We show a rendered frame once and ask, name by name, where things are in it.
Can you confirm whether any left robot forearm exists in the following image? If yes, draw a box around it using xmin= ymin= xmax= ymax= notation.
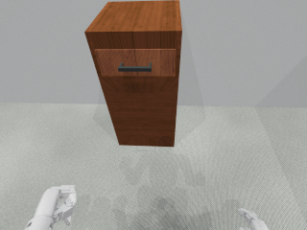
xmin=25 ymin=216 xmax=54 ymax=230

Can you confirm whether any cabinet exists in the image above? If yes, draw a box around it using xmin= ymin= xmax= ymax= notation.
xmin=84 ymin=0 xmax=182 ymax=148

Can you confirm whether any drawer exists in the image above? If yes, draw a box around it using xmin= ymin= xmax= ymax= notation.
xmin=95 ymin=49 xmax=176 ymax=76

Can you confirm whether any right robot hand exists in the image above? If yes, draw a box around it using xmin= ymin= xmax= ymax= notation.
xmin=238 ymin=208 xmax=269 ymax=230

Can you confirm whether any handle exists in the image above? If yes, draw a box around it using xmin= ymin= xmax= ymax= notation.
xmin=118 ymin=62 xmax=152 ymax=72

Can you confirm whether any left robot hand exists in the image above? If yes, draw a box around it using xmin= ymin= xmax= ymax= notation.
xmin=34 ymin=185 xmax=77 ymax=226

